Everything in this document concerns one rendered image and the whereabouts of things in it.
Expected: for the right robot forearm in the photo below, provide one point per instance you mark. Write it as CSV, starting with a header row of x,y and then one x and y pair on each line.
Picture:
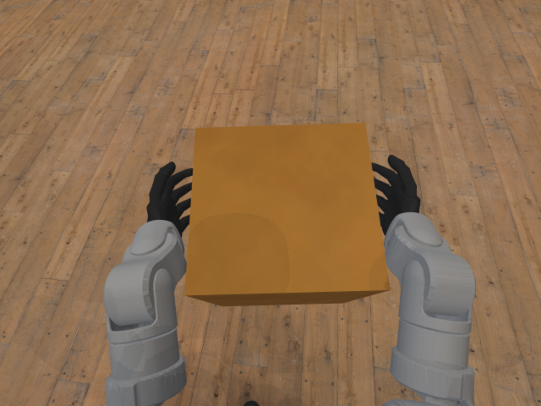
x,y
435,310

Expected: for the left robot forearm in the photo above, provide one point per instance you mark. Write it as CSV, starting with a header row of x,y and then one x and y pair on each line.
x,y
138,296

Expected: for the carton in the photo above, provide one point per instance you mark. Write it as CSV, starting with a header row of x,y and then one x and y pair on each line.
x,y
284,214

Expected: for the right robot hand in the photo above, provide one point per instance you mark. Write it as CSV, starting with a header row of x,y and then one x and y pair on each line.
x,y
401,195

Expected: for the left robot hand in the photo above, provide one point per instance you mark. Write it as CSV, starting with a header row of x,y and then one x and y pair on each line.
x,y
163,198

